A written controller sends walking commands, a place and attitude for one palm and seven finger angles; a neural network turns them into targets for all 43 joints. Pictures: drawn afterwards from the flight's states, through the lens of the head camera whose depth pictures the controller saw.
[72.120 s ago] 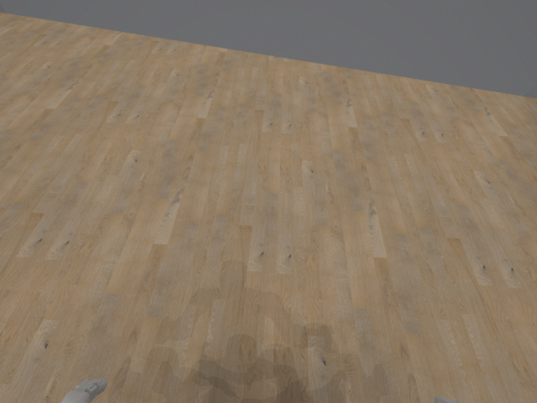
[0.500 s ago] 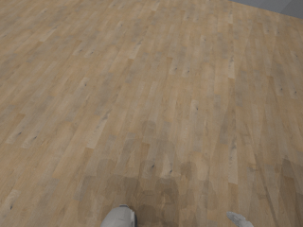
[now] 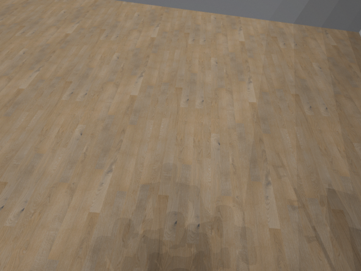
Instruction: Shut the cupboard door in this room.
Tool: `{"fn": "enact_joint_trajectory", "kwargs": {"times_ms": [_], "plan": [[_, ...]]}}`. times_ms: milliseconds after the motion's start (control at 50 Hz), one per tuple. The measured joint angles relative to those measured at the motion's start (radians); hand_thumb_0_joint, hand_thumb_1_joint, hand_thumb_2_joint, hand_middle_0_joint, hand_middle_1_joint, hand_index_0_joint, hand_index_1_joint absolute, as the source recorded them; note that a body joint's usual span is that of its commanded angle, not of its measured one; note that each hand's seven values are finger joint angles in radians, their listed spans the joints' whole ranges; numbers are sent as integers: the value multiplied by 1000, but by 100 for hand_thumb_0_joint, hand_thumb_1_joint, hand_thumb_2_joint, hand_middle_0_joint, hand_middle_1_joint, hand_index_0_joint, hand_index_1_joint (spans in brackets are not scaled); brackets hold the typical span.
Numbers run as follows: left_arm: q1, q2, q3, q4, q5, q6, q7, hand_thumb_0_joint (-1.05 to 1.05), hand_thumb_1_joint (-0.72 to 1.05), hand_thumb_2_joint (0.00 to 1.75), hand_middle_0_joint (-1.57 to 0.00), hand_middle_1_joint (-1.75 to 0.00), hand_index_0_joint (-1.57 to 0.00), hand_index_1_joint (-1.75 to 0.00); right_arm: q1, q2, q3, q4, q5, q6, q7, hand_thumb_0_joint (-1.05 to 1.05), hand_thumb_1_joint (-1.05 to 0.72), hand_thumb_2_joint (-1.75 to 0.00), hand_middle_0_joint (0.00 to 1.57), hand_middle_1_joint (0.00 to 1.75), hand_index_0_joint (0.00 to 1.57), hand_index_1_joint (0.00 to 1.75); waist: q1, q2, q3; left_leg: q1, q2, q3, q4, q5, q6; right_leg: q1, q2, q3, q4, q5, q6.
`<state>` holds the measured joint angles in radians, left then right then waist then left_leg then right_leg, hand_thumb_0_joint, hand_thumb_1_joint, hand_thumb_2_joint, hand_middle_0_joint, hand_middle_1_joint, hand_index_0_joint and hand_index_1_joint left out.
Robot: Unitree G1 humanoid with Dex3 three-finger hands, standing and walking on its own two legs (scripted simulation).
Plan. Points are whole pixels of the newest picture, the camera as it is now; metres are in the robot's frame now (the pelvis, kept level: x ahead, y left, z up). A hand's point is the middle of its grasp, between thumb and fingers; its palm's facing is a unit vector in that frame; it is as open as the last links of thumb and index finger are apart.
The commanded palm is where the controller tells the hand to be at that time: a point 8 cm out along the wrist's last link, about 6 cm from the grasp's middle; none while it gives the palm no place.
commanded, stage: turn to face it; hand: left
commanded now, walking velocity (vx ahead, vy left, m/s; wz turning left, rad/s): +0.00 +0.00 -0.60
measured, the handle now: out of the picture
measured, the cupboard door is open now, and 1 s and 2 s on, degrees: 23 23 23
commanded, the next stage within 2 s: none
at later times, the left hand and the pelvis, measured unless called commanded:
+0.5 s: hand (98, 259) +0.16 +0.23 -0.16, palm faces -0.22 -0.95 -0.21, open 7.4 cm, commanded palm none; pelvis +0.02 +0.05 +0.01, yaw -16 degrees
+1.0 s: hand (147, 245) +0.20 +0.11 -0.14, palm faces -0.55 -0.80 -0.25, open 7.4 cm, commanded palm none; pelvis +0.00 +0.01 +0.01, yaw -34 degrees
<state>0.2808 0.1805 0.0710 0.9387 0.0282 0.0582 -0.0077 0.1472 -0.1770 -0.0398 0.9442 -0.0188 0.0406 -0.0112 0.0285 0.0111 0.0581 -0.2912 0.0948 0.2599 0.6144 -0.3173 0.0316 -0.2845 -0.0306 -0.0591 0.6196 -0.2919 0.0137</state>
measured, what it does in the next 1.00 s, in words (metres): steps on the spot, turning right: left foot, then right foot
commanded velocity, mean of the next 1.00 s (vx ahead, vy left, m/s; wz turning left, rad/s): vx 0.00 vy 0.00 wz -0.60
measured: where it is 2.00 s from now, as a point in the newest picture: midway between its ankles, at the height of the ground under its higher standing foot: outside the picture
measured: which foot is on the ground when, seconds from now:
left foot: down 0.00-0.00, up 0.02-0.34, down 0.36-0.82, up 0.84-1.00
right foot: down 0.00-0.36, up 0.38-0.80, down 0.82-1.00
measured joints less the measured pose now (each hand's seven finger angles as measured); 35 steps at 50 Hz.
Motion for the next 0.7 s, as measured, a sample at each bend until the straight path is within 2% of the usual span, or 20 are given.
{"fn": "enact_joint_trajectory", "kwargs": {"times_ms": [20, 60, 100, 140, 220, 320, 360, 380, 400, 440, 480, 520, 600, 700], "plan": [[-1, -4, 1, 3, 3, -8, 2, 0, 90, 90, -20, -30, -19, -30, 4, -11, -8, 4, 3, 4, 0, 0, -91, -90, 21, 30, 20, 30, 3, 7, -1, -24, 8, -5, 49, -43, -16, -1, 12, 9, -10, -53, -15], [-11, -18, -7, 4, 3, -15, 6, 0, 90, 90, -20, -30, -20, -30, 8, -39, -23, 8, 5, 20, -5, 0, -91, -90, 21, 30, 20, 30, -3, 30, 13, -91, -10, -96, 209, -155, -39, -13, 34, 15, -2, -61, -35], [-14, -24, -7, -3, 2, -21, 16, 0, 90, 90, -20, -30, -20, -30, 12, -54, -29, 11, 4, 30, -10, 0, -91, -90, 20, 30, 20, 30, -6, 30, 25, -151, -39, -162, 364, -172, -55, -7, 44, 29, -31, -26, -39], [-17, -21, -5, -7, -2, -22, 24, 0, 90, 90, -20, -30, -20, -30, 15, -61, -30, 11, 5, 30, -11, 0, -91, -90, 20, 30, 20, 30, -9, 18, 33, -186, -51, -198, 449, -142, -72, 6, 53, 47, -69, -2, -40], [-26, -4, -1, -10, -3, -21, 25, 0, 90, 90, -20, -30, -20, -30, 18, -61, -29, -1, 6, 25, -11, 1, -91, -90, 20, 30, 19, 30, -15, -11, 34, -187, -50, -234, 406, -113, -93, 23, 63, 87, -115, 23, -36], [-49, 26, 8, -18, 1, -11, 19, 0, 90, 90, -20, -30, -20, -30, 4, -46, -20, -29, 13, 12, -14, 1, -91, -90, 20, 30, 19, 30, -11, -40, 30, -112, -57, -251, 176, -96, -96, 7, 71, 144, -92, 16, -12], [-57, 39, 13, -22, -5, -1, 16, 0, 90, 90, -20, -30, -20, -30, 5, -41, -12, -45, 15, -5, -15, 1, -91, -90, 20, 30, 19, 30, -14, -45, 22, -46, -57, -249, 4, 8, -86, -15, 79, 167, -49, -5, 5], [-66, 49, 16, -22, -11, 5, 15, 0, 90, 90, -20, -30, -20, -30, 4, -33, -7, -47, 11, -16, -16, 1, -91, -90, 20, 30, 19, 30, -14, -59, 22, -39, -61, -233, -11, 45, -63, -34, 77, 179, -5, -27, 2], [-77, 60, 19, -21, -13, 12, 14, 0, 90, 90, -20, -30, -20, -30, 3, -24, -1, -51, 7, -21, -16, 1, -91, -90, 20, 30, 20, 30, -10, -70, 26, -35, -61, -212, 0, 37, -40, -62, 75, 175, 74, -101, 2], [-90, 77, 25, -24, -10, 22, 8, 0, 90, 90, -20, -30, -20, -30, 11, -11, 15, -62, -3, -24, -14, 1, -91, -90, 20, 30, 20, 30, -10, -71, 25, -17, -45, -180, -2, 8, -13, -124, 80, 143, 270, -198, 10], [-106, 90, 33, -29, -5, 29, -4, 0, 90, 90, -20, -30, -20, -30, 26, 0, 25, -71, -9, -25, -17, 1, -91, -90, 20, 30, 20, 30, -17, -62, 24, 8, -29, -161, -40, 12, -7, -170, 73, 105, 426, -198, 22], [-123, 99, 38, -42, -5, 30, -13, 0, 90, 90, -20, -30, -19, -30, 38, 5, 31, -73, -11, -25, -19, 1, -91, -90, 21, 30, 20, 30, -19, -51, 27, 28, -17, -143, -82, 34, -8, -197, 57, 78, 506, -171, 34], [-146, 109, 41, -68, -8, 30, -20, 0, 91, 90, -19, -30, -19, -30, 56, 9, 31, -63, -10, -27, -18, 1, -90, -90, 21, 30, 20, 30, -20, -35, 34, 55, 4, -94, -132, 57, -7, -205, 23, 57, 508, -131, 51], [-169, 98, 33, -77, -6, 37, -24, 0, 91, 90, -19, -30, -19, -30, 79, -5, 15, -45, -11, -24, -10, 1, -90, -90, 21, 30, 20, 30, -38, -15, 43, 66, 35, -31, -120, 42, -20, -151, -6, 28, 341, -134, 48]]}}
